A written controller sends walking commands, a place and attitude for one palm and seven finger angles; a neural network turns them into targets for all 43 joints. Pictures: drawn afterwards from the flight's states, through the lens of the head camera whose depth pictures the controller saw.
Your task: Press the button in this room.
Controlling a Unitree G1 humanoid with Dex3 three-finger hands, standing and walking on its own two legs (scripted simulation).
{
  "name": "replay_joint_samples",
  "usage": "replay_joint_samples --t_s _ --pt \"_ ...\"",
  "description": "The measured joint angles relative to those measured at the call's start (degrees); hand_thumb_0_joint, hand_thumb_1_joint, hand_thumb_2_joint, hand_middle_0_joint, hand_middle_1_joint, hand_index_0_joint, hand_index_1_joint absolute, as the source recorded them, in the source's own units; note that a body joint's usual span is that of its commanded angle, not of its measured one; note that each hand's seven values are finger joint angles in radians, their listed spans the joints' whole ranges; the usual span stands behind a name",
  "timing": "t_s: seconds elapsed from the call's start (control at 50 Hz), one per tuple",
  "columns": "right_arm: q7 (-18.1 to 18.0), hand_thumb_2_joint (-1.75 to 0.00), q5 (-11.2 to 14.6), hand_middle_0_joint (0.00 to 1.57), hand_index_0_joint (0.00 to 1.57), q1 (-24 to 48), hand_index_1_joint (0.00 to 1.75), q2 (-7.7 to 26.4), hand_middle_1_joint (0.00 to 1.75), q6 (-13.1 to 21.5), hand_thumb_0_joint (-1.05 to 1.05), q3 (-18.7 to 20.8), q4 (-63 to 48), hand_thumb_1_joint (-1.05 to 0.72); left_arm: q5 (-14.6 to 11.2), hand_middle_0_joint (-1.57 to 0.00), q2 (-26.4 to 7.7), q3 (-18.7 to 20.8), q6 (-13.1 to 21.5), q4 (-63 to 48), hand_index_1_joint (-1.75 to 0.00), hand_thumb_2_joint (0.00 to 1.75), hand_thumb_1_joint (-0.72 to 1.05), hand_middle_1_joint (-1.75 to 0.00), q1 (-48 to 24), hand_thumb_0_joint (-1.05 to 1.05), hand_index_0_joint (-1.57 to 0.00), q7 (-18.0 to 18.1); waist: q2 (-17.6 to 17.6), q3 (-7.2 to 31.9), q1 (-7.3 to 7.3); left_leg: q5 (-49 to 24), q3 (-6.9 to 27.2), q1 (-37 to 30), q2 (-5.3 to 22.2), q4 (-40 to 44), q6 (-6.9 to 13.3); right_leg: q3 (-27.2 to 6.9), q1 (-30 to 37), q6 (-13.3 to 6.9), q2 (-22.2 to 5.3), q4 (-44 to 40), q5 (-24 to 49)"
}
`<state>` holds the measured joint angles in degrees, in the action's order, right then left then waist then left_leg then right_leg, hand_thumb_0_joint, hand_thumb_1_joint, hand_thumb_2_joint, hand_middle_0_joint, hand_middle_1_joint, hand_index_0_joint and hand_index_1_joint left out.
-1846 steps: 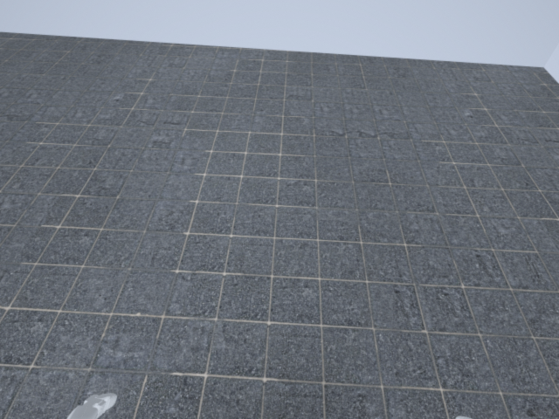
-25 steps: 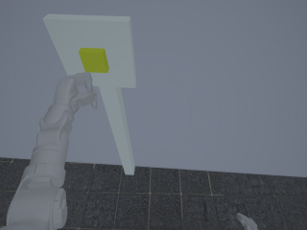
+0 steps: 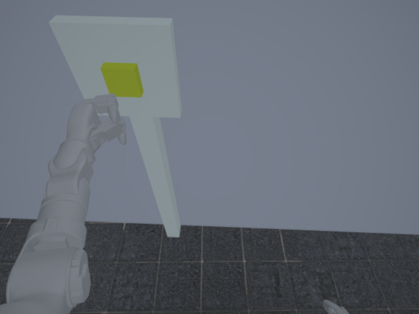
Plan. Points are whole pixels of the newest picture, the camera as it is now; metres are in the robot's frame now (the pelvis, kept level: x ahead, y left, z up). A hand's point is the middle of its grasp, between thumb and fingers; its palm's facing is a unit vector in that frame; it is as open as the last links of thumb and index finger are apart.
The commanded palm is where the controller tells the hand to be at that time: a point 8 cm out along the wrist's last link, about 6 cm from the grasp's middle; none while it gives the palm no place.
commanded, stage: aim a knuckle at the button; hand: left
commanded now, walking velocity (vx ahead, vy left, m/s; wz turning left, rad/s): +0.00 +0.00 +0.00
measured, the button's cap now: (123, 79) +0.53 +0.18 +0.17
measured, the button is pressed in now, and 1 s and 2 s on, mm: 0 3 12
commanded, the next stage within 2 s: press the button with the knuckle in 0.28 s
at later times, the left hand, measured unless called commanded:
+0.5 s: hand (125, 123) +0.43 +0.17 +0.14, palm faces -0.03 -1.00 -0.02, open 3.1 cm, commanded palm +0.41 +0.22 +0.14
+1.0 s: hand (133, 110) +0.47 +0.16 +0.14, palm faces -0.04 -1.00 -0.02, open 3.0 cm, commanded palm +0.45 +0.22 +0.14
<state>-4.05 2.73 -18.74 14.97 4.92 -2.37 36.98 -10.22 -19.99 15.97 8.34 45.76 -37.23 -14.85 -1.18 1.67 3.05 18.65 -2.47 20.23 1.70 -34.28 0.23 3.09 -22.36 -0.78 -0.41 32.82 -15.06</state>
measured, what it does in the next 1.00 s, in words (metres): stands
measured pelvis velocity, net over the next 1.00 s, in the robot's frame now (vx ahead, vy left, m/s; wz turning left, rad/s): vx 0.00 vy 0.00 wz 0.00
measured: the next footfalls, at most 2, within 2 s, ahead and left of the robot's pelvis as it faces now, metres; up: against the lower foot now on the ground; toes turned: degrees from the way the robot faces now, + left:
none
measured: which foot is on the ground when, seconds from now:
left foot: down 0.00-1.00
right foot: down 0.00-1.00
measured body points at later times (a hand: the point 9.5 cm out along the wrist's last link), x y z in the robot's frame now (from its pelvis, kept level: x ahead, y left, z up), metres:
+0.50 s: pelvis +0.00 +0.00 +0.00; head +0.03 +0.00 +0.45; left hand +0.43 +0.22 +0.14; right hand +0.10 -0.25 -0.11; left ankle -0.01 +0.12 -0.73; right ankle +0.02 -0.11 -0.73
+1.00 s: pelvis +0.00 +0.00 -0.01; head +0.05 +0.00 +0.44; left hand +0.47 +0.21 +0.14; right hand +0.04 -0.27 -0.12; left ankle -0.01 +0.12 -0.73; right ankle +0.02 -0.11 -0.73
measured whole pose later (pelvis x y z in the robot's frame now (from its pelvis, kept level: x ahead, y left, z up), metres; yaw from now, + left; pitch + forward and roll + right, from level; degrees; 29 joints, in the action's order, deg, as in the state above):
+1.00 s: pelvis +0.00 +0.00 -0.01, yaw +0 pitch +8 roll -1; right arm -3.1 1.7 -21.9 15.7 3.5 -1.9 38.3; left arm -6.9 -23.0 17.5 11.8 61.3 -50.3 -13.7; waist -1.2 2.1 5.8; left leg 19.4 -2.2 25.9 2.0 -37.3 0.1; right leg 3.2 -27.9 -1.0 -0.2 35.4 -15.6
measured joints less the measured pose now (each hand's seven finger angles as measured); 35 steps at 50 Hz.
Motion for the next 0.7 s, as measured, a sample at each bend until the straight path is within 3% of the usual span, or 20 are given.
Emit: replay_joint_samples --t_s 0.12,0.28,0.4,0.58,0.7 --pt "0.38 -0.89 -0.01 0.20 0.20 0.93 0.30 0.08 0.30 0.43 0.01 -0.04 -0.38 -0.90 -0.08 -1.30 1.22 -2.15 -0.64 1.21 -1.50 0.90 0.90 -1.50 -1.85 0.02 -1.30 0.44 -0.24 0.65 -0.34 0.07 0.27 0.64 -0.43 -0.48 0.26 0.23 -0.42 0.27 -0.46 0.35 -0.11" --pt "1.13 -0.89 -0.45 0.20 0.20 1.41 0.30 -0.40 0.30 0.13 0.01 -0.24 -1.38 -0.90 1.21 -1.30 3.37 -2.19 -0.32 -0.12 -1.50 0.90 0.90 -1.50 -0.44 0.02 -1.30 2.86 0.11 0.71 -0.23 0.39 -0.24 0.84 -0.58 -1.00 0.41 -0.31 -1.02 0.43 -0.60 1.32 -0.48" --pt "0.79 -0.89 -0.40 0.20 0.20 1.20 0.30 -0.74 0.30 -0.28 0.01 -0.51 -1.04 -0.90 1.53 -1.31 2.45 -1.67 0.06 -0.64 -1.50 0.90 0.90 -1.50 -0.42 0.02 -1.30 3.34 0.24 0.13 -0.12 0.44 -0.25 0.53 -0.40 -1.06 0.34 -0.34 -0.68 0.35 -0.42 1.25 -0.44" --pt "0.41 -0.89 -0.33 0.20 0.20 0.27 0.30 0.00 0.30 -0.07 0.01 -0.26 0.44 -0.90 1.22 -1.31 0.94 -2.78 -0.64 4.69 -1.50 0.90 0.90 -1.50 -5.98 0.02 -1.30 2.55 -0.14 0.12 0.24 0.21 0.62 2.02 -0.50 -1.47 0.22 0.51 -1.62 0.22 -0.55 1.20 -0.29" --pt "0.74 -0.89 -0.81 0.20 0.20 -0.25 0.30 0.25 0.30 -0.29 0.01 -0.29 0.74 -0.90 1.86 -1.31 0.69 -0.54 0.56 9.56 -1.50 0.90 0.90 -1.50 -9.02 0.02 -1.30 2.64 0.28 0.51 1.35 0.34 0.22 3.28 -0.33 -1.87 0.13 0.09 -3.28 0.12 -0.38 2.01 -0.47"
